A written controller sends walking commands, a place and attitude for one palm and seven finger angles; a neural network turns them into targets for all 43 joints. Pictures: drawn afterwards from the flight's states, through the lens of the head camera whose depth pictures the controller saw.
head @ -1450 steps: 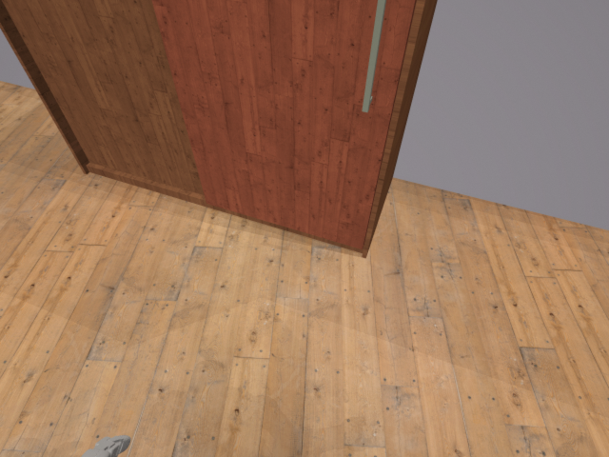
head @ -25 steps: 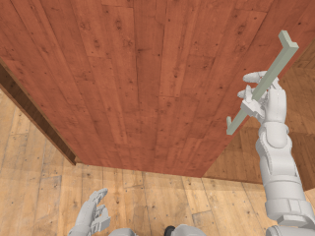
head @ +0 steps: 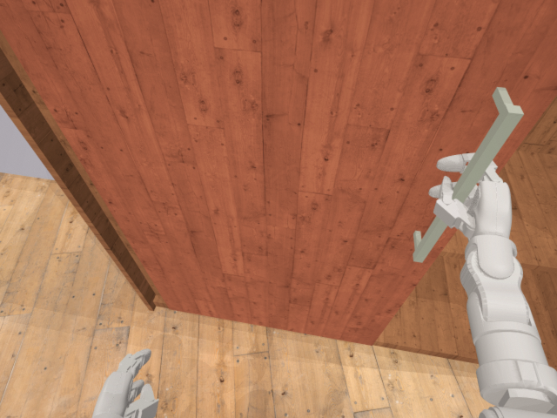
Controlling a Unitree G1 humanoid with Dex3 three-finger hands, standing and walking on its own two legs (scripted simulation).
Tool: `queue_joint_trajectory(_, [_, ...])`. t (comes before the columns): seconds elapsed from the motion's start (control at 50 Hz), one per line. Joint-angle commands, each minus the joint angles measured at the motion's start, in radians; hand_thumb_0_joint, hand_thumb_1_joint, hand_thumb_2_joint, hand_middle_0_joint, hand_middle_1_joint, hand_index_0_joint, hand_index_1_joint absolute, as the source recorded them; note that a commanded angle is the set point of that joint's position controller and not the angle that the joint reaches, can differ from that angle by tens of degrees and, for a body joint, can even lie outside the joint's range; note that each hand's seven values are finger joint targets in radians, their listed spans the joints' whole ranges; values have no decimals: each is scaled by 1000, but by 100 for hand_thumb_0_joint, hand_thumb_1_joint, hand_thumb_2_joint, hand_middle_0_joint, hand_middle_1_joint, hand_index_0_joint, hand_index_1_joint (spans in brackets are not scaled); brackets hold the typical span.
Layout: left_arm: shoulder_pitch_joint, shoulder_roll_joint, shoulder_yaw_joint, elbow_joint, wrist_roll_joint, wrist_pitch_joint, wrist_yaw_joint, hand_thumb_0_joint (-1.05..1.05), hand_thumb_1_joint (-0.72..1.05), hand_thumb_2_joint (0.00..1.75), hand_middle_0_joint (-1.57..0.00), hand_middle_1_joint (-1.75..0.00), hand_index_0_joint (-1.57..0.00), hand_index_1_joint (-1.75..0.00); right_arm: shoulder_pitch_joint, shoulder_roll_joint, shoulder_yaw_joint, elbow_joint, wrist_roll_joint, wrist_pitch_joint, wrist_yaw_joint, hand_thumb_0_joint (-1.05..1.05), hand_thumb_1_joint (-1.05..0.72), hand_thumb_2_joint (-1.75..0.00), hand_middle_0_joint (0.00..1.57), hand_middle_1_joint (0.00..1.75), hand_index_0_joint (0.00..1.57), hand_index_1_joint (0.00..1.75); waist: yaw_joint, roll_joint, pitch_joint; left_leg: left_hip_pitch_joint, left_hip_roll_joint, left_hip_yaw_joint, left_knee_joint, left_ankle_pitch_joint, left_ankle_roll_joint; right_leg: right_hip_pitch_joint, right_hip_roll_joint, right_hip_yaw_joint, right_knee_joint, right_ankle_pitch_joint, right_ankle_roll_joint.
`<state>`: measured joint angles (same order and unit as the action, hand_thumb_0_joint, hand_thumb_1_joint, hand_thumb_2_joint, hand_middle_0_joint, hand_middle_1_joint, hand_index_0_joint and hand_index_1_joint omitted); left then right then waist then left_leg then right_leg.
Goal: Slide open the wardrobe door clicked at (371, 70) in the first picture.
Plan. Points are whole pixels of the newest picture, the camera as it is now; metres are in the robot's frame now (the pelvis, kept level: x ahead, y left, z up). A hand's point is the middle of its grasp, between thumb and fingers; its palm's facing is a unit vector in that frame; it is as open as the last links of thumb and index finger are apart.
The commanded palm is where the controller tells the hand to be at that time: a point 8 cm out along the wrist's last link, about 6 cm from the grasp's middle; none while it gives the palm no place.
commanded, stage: stop walking and hold the door there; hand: right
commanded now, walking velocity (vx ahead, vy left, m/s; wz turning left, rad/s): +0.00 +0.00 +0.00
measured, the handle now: (451, 192) +0.43 -0.23 +0.09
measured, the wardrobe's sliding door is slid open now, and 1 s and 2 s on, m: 0.63 0.63 0.63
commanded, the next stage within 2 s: loosen the grip on the handle in 0.16 s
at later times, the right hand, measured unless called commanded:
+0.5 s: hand (447, 207) +0.38 -0.20 +0.12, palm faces +0.23 +0.96 -0.16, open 8.1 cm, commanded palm +0.35 -0.24 +0.12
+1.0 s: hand (446, 209) +0.39 -0.21 +0.11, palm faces +0.23 +0.96 -0.18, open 14.6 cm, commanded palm +0.34 -0.26 +0.12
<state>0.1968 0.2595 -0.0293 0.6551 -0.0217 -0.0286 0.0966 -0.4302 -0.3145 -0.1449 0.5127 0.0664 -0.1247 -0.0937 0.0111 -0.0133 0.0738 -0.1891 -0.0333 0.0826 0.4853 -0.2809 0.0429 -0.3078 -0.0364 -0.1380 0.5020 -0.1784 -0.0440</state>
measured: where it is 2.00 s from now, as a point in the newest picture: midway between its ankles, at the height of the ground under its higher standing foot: outside the picture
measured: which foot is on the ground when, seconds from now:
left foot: down 0.00-1.00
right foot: down 0.00-1.00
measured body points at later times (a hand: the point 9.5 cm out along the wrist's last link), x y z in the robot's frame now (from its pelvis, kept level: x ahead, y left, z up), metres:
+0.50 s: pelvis -0.02 +0.01 +0.00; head -0.02 +0.01 +0.45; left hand +0.12 +0.27 -0.09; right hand +0.36 -0.25 +0.13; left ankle -0.01 +0.09 -0.74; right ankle +0.06 -0.09 -0.74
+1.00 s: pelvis +0.01 +0.00 -0.01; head +0.02 +0.00 +0.44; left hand +0.14 +0.24 -0.11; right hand +0.37 -0.26 +0.12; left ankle -0.01 +0.09 -0.74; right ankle +0.06 -0.09 -0.74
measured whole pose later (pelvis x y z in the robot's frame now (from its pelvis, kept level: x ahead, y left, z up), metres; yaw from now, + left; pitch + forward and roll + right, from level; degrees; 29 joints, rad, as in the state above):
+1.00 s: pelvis +0.01 +0.00 -0.01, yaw +1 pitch +2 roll +0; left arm 0.26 0.24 -0.04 0.68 -0.03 -0.12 0.05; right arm -0.32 -0.30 -0.18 0.41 0.07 -0.09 -0.07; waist 0.00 -0.02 -0.03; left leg -0.28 -0.03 0.06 0.57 -0.33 0.04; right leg -0.39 0.00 -0.10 0.57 -0.22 -0.06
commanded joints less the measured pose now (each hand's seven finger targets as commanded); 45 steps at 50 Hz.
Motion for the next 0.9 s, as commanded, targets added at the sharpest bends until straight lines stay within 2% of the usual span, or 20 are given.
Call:
queue_joint_trajectory(0.0, [-30,119,43,-108,-8,-33,18,0,90,90,-20,-30,-20,-30,-325,-219,-79,-139,-8,-59,-3,0,-90,-90,45,140,45,140,-4,47,-302,46,221,-209,-112,257,-8,129,-110,143,-14,98,39])
queue_joint_trajectory(0.08, [-31,129,42,-99,-8,-27,23,0,90,90,-20,-30,-20,-30,-324,-226,-79,-104,-6,-63,4,0,-90,-90,45,140,45,140,-8,9,-297,19,176,-168,-90,214,-36,158,-135,166,-41,153,20])
queue_joint_trajectory(0.12, [-29,122,38,-99,-8,-26,22,0,90,90,-20,-30,-20,-30,-324,-184,-47,-88,-7,-66,9,0,-90,-90,45,140,45,140,-10,15,-278,-1,161,-166,-95,154,-41,152,-148,179,-53,125,11])
queue_joint_trajectory(0.22, [-17,124,39,-85,-7,-24,25,0,90,90,-20,-30,-20,-30,-320,-218,-75,-47,-10,-73,6,0,-90,-90,45,140,45,140,-12,42,-264,-11,170,-181,-116,141,-43,143,-138,166,-46,101,11])
queue_joint_trajectory(0.24, [6,146,125,-132,-2,-54,-20,0,90,90,-20,-30,-20,-30,-963,-713,-419,-293,-120,-93,23,0,-90,-90,45,140,45,140,-48,156,-150,-123,151,-250,-189,338,-86,123,-101,99,19,80,-13])
queue_joint_trajectory(0.26, [-44,146,84,-80,26,-116,-30,0,90,90,-20,-30,-20,-30,-757,-251,-103,94,-107,-8,89,0,-78,-84,45,140,45,140,59,135,-492,2,42,-71,35,590,2,193,15,92,-81,342,-6])
queue_joint_trajectory(0.28, [61,156,116,-106,-8,-159,-50,0,90,90,-20,-30,-20,-30,-628,-154,-89,-94,-45,-11,122,0,-66,-78,45,140,45,140,4,-43,-621,-24,36,-20,45,484,5,371,-5,121,-41,530,27])
queue_joint_trajectory(0.3, [63,147,104,-61,-14,-167,-52,0,90,90,-20,-30,-20,-30,-407,-148,-154,16,-41,-16,129,0,-54,-73,45,140,45,140,-20,-151,-548,-173,23,-37,8,276,-5,462,-16,142,7,556,43])
queue_joint_trajectory(0.32, [50,158,97,-73,5,-160,-61,0,90,90,-20,-30,-20,-30,-352,-195,-194,-82,-6,-38,116,0,-42,-67,45,140,45,140,-34,-144,-500,-180,24,-47,-31,210,-12,448,-15,155,-8,451,43])
queue_joint_trajectory(0.38, [7,155,80,-91,-6,-146,-64,0,90,90,-20,-30,-20,-30,-424,-134,-78,-89,-16,-76,74,0,-5,-49,45,140,45,140,28,92,-281,-196,31,-52,-69,123,-26,214,-1,126,-25,75,-5])
queue_joint_trajectory(0.4, [11,160,78,-95,-13,-142,-63,0,90,90,-20,-30,-20,-30,-451,-154,-69,-76,-25,-84,65,0,7,-43,45,140,45,140,37,125,-262,-218,33,-64,-73,57,-34,172,4,120,-29,-1,-11])
queue_joint_trajectory(0.46, [-14,145,63,-112,-30,-138,-53,0,90,90,-20,-30,-20,-30,-488,-186,-51,-76,-37,-92,50,0,43,-26,44,138,44,138,16,10,-261,-238,43,-97,-87,-117,-27,134,21,119,-45,-170,-5])
queue_joint_trajectory(0.48, [-11,146,61,-108,-30,-135,-49,0,90,90,-20,-30,-20,-30,-524,-192,-48,-78,-42,-94,43,0,55,-20,42,137,42,137,24,0,-258,-239,46,-104,-88,-115,-25,129,21,121,-38,-176,-8])
queue_joint_trajectory(0.58, [-8,141,51,-109,-32,-145,-38,0,90,90,-20,-30,-20,-30,-512,-210,-54,-54,-22,-108,45,0,55,-20,36,128,36,128,15,21,-261,-225,45,-130,-100,-180,-20,75,30,131,-19,-195,-7])
queue_joint_trajectory(0.62, [-11,136,52,-119,-30,-154,-38,0,90,90,-20,-30,-20,-30,-485,-171,-30,-101,-10,-109,43,0,55,-20,33,125,33,125,6,-4,-311,-217,38,-118,-82,-138,-18,105,31,137,-14,-173,-8])
queue_joint_trajectory(0.64, [-6,145,56,-117,-27,-151,-33,0,90,90,-20,-30,-20,-30,-434,-320,-163,-122,-12,-106,35,0,55,-20,32,123,32,123,-26,-18,-338,-175,39,-127,-83,-115,-15,99,29,134,-10,-140,-8])
queue_joint_trajectory(0.66, [-22,138,47,-129,-23,-147,-31,0,90,90,-20,-30,-20,-30,-423,-292,-127,-161,-15,-97,37,0,55,-20,30,122,30,122,-21,-55,-347,-162,40,-124,-72,-80,-17,102,34,122,-9,-112,-11])
queue_joint_trajectory(0.72, [-13,132,47,-125,-22,-153,-29,0,90,90,-20,-30,-20,-30,-375,-210,-89,-184,9,-71,40,0,55,-20,26,117,26,117,-10,-8,-319,-173,31,-101,-63,20,-20,124,22,129,0,-39,-13])
queue_joint_trajectory(0.82, [7,133,57,-117,-13,-162,-29,0,90,90,-20,-30,-20,-30,-338,-186,-81,-312,5,-59,26,0,55,-20,25,115,25,115,-10,-32,-405,-175,19,-71,-15,150,-19,215,11,144,22,105,-7])
queue_joint_trajectory(0.88, [12,136,59,-114,-6,-158,-32,0,90,90,-20,-30,-20,-30,-251,-196,-110,-350,7,-42,14,0,55,-20,25,115,25,115,-21,11,-416,-148,17,-65,-1,223,-20,221,7,144,34,185,-6])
